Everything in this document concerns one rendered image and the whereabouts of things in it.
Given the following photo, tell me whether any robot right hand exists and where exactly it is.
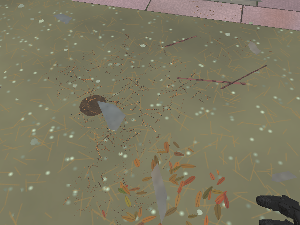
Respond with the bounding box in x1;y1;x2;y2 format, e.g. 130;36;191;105
256;195;300;225

